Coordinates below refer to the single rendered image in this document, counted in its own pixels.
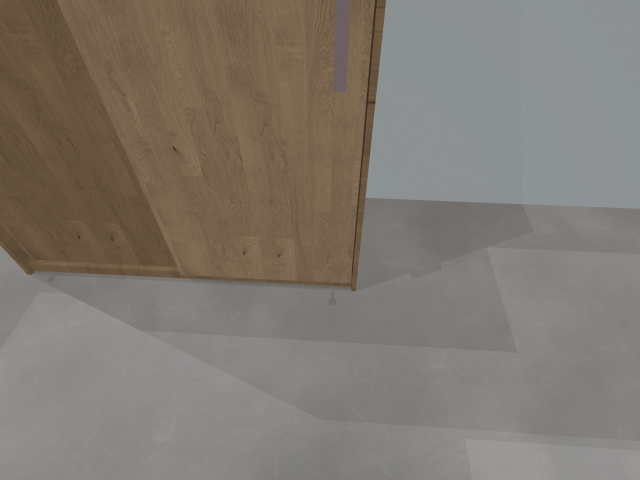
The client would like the wardrobe door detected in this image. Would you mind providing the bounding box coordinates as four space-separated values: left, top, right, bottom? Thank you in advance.
57 0 375 283
0 0 177 267

